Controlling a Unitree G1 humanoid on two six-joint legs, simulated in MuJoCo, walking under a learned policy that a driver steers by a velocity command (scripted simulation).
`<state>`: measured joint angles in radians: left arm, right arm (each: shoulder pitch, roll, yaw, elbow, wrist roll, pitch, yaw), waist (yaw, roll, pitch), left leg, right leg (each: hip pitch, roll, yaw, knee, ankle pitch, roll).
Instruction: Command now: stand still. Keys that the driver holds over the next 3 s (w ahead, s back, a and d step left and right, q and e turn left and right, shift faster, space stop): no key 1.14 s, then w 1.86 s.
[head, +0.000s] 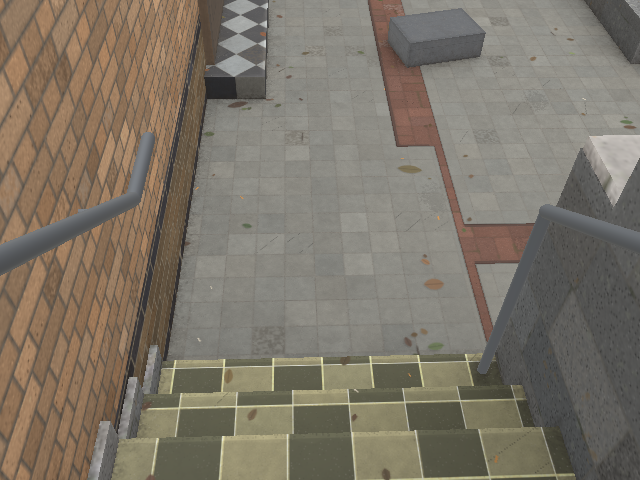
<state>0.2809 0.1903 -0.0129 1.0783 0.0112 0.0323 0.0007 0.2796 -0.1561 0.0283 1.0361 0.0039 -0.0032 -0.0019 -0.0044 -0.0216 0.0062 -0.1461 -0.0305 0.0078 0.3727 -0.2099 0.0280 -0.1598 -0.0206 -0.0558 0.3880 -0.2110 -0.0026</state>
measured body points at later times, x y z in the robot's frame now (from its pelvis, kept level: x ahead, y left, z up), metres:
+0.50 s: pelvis +0.01 +0.00 +0.00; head +0.01 +0.01 +0.45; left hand +0.02 +0.23 -0.16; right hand +0.02 -0.22 -0.16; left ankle -0.01 +0.10 -0.75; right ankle +0.00 -0.12 -0.75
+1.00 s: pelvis +0.01 +0.00 +0.00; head +0.02 +0.01 +0.45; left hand +0.03 +0.23 -0.16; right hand +0.02 -0.22 -0.16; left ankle -0.01 +0.10 -0.75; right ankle +0.00 -0.12 -0.75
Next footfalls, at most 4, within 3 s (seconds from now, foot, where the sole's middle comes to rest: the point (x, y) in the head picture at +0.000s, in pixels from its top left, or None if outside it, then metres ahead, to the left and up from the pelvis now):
1.82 left None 0.27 0.14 -0.97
2.34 right None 0.55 0.01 -1.16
2.84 left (254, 466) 0.81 0.20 -1.35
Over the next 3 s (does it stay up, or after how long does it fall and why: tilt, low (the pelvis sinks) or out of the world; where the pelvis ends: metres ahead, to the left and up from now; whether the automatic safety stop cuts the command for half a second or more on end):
stays up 0.78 0.14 -0.60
